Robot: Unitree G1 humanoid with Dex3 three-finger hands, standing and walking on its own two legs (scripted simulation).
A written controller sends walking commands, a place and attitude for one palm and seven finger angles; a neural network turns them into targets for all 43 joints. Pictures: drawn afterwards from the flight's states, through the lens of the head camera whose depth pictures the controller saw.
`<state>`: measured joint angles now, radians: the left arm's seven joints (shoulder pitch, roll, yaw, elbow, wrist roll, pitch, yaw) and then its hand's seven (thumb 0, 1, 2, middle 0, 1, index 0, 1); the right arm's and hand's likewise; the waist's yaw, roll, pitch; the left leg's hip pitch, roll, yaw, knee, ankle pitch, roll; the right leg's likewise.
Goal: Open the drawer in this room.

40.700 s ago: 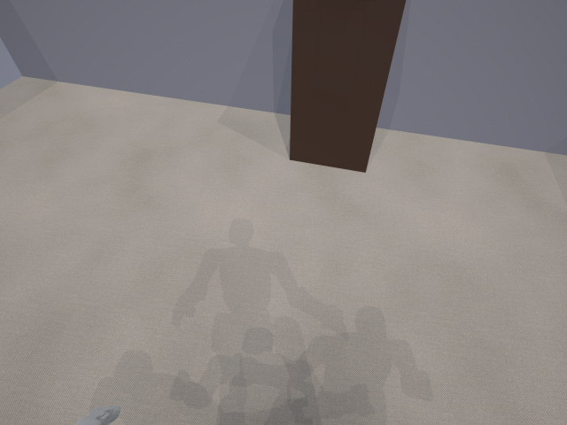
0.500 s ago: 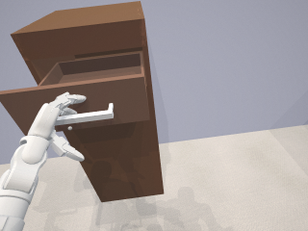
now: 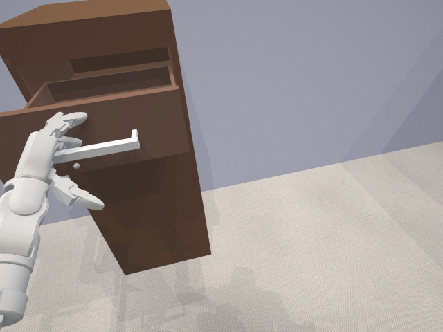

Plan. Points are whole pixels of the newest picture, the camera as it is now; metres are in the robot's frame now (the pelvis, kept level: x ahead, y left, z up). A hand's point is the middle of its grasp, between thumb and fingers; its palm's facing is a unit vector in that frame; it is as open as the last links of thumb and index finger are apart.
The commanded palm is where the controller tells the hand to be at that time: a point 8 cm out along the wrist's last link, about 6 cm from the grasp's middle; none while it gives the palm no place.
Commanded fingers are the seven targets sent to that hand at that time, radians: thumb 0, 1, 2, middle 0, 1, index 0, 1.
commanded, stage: relax the arm and regain balance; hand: left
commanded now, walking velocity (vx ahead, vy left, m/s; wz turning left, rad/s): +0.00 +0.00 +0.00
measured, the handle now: (86, 146) +0.41 +0.24 +0.20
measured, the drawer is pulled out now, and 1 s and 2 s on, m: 0.30 0.30 0.30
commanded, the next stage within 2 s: stand and wait in 0.92 s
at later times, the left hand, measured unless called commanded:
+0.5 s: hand (84, 197) +0.29 +0.20 +0.19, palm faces +0.24 -0.83 -0.51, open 16.3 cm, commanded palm none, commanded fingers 0.00 -0.50 0.30 -0.15 -0.30 -0.15 -0.30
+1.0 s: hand out of the picture -0.18 +0.24 -0.15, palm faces +0.13 -0.93 -0.34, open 16.4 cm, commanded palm none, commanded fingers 0.00 -0.50 0.30 -0.15 -0.30 -0.15 -0.30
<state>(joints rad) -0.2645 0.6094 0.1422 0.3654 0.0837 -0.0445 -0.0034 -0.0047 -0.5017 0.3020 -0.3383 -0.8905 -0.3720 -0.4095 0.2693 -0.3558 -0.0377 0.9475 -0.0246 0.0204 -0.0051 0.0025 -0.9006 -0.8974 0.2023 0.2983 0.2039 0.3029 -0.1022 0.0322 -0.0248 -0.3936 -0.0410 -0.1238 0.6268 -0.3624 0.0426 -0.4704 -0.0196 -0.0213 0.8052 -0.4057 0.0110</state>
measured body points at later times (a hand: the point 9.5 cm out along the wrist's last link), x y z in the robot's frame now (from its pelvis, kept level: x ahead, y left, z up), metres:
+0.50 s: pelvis -0.09 -0.02 +0.01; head -0.12 -0.04 +0.46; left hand +0.27 +0.24 +0.22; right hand -0.16 -0.31 -0.14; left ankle -0.03 +0.11 -0.71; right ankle -0.05 -0.15 -0.70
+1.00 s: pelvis -0.12 -0.03 +0.03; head -0.09 +0.01 +0.47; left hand -0.19 +0.29 -0.12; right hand -0.01 -0.34 -0.08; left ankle -0.03 +0.12 -0.71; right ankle -0.06 -0.15 -0.71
